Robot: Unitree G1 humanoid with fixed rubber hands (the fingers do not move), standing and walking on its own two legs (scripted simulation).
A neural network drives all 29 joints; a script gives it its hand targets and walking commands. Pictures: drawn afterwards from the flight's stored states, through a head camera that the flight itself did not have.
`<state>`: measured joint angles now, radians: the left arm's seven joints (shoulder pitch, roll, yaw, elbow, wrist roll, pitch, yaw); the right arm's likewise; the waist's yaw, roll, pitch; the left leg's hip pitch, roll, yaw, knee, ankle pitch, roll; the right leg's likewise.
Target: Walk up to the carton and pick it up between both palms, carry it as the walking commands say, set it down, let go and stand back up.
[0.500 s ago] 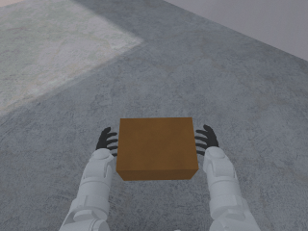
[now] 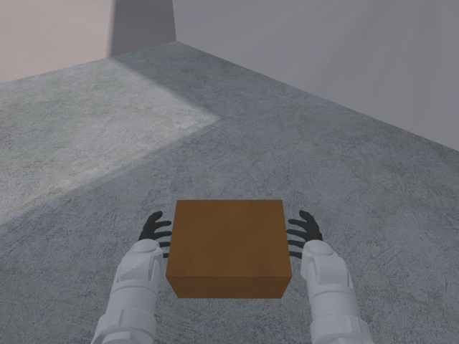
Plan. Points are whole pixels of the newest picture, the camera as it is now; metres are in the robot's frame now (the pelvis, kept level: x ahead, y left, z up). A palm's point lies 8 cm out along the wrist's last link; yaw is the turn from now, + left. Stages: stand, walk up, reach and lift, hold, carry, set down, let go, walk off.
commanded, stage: reach and lift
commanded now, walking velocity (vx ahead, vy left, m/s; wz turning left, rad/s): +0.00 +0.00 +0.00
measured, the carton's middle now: (229, 249) +0.34 -0.01 -0.05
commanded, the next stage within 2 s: hold in 1.36 s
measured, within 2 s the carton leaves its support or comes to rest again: neither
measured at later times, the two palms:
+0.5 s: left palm (141, 248) +0.29 +0.15 +0.05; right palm (311, 247) +0.28 -0.15 +0.05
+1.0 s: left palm (140, 252) +0.28 +0.16 +0.04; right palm (310, 248) +0.28 -0.15 +0.05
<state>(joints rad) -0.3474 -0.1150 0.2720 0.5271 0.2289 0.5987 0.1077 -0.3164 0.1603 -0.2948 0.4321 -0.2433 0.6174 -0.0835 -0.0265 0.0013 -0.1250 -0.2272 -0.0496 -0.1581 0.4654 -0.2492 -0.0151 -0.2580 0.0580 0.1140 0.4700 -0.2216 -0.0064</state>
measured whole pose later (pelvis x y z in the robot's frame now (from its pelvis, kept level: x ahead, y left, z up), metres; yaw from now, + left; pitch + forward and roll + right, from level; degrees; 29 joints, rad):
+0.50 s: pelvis +0.00 +0.02 +0.00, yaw -1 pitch -5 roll +0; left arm -0.36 -0.15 0.27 0.51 0.28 0.73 0.14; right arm -0.36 0.14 -0.31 0.48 -0.26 0.71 -0.10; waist -0.02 0.00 -0.11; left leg -0.11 -0.06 -0.13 0.42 -0.23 0.00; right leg -0.14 0.04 0.13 0.42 -0.21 0.01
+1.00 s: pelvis +0.00 +0.00 +0.01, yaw +0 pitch -4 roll +0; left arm -0.30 -0.14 0.23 0.44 0.27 0.74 0.12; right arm -0.28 0.16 -0.24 0.39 -0.24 0.73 -0.13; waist 0.00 -0.01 -0.11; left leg -0.08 -0.04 -0.15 0.37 -0.21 -0.01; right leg -0.11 0.05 0.10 0.37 -0.19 0.00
